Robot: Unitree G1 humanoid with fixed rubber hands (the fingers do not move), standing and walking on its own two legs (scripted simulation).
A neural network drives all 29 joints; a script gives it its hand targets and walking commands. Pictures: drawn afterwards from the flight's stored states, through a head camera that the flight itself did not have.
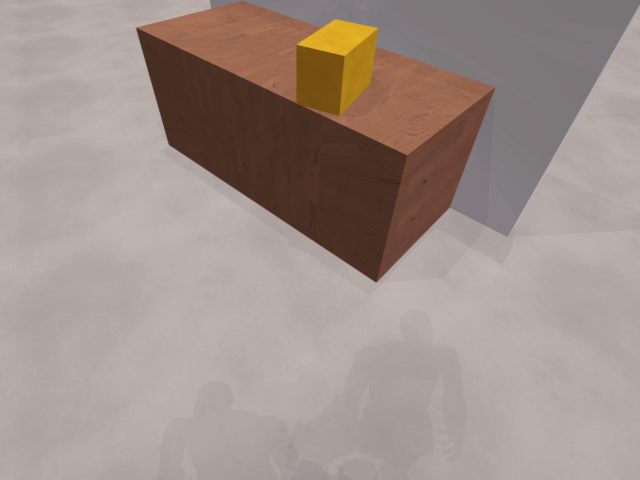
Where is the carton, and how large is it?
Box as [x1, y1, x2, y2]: [296, 19, 377, 115]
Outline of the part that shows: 335,19 296,45 296,79 298,104 339,115 370,83 377,28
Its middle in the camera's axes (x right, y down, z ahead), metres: +0.06 -0.59 +1.31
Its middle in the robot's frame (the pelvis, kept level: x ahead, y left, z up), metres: +1.38 -0.07 -0.06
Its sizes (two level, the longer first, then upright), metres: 0.285 0.161 0.192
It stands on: a pedestal, 0.61 m high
